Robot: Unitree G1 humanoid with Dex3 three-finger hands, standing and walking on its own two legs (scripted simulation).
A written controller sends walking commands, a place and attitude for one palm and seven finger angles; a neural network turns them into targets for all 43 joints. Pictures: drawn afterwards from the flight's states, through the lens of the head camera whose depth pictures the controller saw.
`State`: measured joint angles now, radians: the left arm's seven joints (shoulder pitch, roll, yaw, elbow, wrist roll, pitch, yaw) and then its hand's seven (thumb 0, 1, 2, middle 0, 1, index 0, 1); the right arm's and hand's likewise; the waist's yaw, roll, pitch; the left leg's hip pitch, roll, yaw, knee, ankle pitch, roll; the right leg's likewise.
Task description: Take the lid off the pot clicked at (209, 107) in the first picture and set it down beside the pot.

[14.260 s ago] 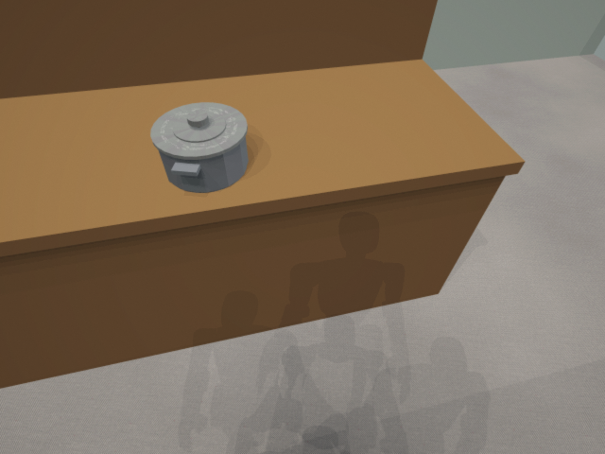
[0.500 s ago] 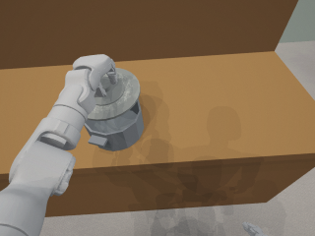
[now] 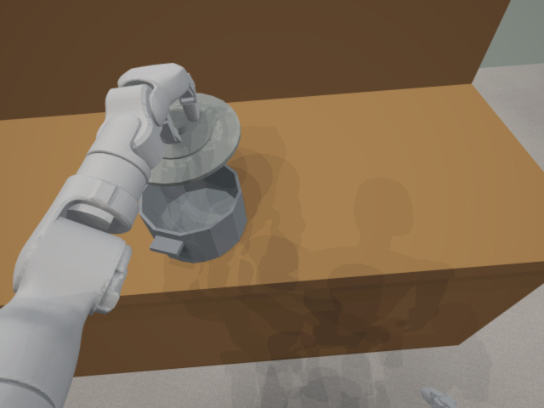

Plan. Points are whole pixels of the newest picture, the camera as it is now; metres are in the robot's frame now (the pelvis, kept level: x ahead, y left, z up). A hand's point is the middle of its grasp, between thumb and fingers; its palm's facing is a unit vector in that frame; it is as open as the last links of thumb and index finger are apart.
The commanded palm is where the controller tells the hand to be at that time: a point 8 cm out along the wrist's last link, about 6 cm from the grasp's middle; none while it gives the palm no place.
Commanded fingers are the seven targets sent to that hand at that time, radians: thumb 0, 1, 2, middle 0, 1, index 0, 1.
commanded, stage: lift the lid straight up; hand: left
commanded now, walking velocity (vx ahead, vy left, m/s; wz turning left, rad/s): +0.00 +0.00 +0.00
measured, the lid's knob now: (174, 123) +0.51 +0.14 +0.15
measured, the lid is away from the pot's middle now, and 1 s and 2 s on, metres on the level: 0.03 0.06 0.17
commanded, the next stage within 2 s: move the lid sideways beside the pot in 0.40 s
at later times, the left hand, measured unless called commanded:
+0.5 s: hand (163, 113) +0.48 +0.14 +0.20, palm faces -0.25 -0.04 -0.97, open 7.1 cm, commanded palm +0.47 +0.14 +0.27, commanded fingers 0.00 0.79 0.78 -0.88 -1.04 -0.89 -1.06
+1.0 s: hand (113, 120) +0.46 +0.20 +0.20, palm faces -0.25 -0.05 -0.97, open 7.1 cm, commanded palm +0.45 +0.21 +0.27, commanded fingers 0.00 0.79 0.78 -0.88 -1.04 -0.89 -1.06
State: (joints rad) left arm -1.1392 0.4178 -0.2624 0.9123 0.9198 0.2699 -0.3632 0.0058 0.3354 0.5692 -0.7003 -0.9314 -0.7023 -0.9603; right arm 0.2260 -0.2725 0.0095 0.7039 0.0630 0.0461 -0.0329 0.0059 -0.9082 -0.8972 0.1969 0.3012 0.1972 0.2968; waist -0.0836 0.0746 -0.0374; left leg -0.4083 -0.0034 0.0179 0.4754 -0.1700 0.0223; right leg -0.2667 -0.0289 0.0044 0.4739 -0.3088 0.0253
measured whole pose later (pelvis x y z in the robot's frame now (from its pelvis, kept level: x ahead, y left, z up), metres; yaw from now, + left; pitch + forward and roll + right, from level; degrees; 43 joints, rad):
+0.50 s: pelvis +0.00 +0.00 +0.00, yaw +0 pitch +5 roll +0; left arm -1.18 0.42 -0.29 0.87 0.92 0.28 -0.43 0.01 0.34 0.57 -0.70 -0.93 -0.70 -0.96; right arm 0.20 -0.27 0.01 0.68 0.06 0.05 -0.02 0.01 -0.91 -0.90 0.20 0.30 0.20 0.30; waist -0.07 0.07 -0.03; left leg -0.39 -0.01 0.01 0.46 -0.16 0.02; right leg -0.25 -0.03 0.00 0.47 -0.31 0.02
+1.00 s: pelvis -0.01 +0.00 +0.00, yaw +0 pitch +4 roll -1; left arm -1.10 0.56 -0.21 0.82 0.93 0.20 -0.48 0.00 0.34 0.57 -0.70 -0.93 -0.70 -0.96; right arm 0.22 -0.29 0.00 0.67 0.07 0.08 -0.04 0.01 -0.91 -0.90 0.20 0.30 0.20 0.30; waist -0.07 0.06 -0.02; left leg -0.38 0.00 0.01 0.46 -0.16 0.02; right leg -0.22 -0.03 -0.01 0.44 -0.29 0.03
